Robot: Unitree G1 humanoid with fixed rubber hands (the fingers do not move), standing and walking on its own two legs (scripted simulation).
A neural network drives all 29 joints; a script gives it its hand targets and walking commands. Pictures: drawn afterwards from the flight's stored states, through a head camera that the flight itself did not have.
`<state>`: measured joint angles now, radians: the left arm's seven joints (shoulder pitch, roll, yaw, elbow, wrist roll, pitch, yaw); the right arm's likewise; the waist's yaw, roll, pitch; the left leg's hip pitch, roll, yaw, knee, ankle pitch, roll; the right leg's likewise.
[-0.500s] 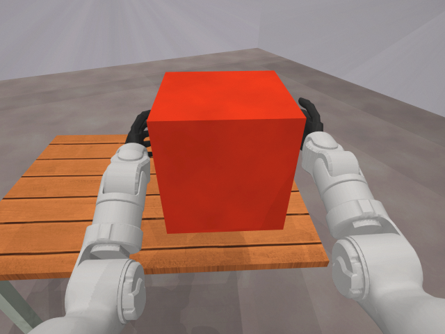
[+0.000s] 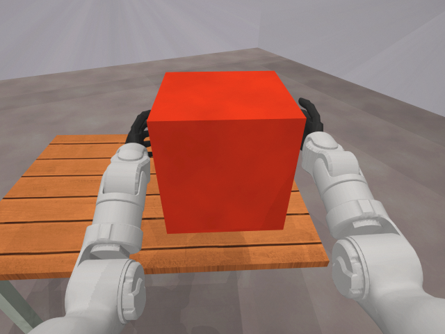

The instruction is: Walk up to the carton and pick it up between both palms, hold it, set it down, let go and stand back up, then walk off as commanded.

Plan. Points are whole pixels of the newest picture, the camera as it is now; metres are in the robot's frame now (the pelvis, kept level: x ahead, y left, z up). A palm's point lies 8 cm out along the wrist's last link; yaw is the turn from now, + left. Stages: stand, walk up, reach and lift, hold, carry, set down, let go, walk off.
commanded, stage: set down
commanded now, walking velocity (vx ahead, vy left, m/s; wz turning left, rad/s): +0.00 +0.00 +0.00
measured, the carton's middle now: (222, 148) +0.43 +0.02 +0.18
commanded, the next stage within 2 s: none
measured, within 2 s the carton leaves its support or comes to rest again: neither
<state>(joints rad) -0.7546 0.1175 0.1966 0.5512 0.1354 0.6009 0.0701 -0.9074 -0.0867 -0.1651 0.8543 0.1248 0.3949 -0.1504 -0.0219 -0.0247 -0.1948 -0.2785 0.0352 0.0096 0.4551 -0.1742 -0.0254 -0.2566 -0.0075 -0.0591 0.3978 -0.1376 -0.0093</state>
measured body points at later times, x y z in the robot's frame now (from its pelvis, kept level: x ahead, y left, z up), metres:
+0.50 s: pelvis +0.02 -0.01 +0.00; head -0.03 +0.01 +0.45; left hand +0.43 +0.17 +0.19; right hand +0.44 -0.15 +0.23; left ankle +0.04 +0.12 -0.74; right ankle +0.05 -0.12 -0.74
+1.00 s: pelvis +0.03 -0.01 +0.00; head +0.00 +0.01 +0.45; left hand +0.43 +0.18 +0.16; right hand +0.45 -0.14 +0.20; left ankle +0.04 +0.12 -0.74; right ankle +0.05 -0.12 -0.74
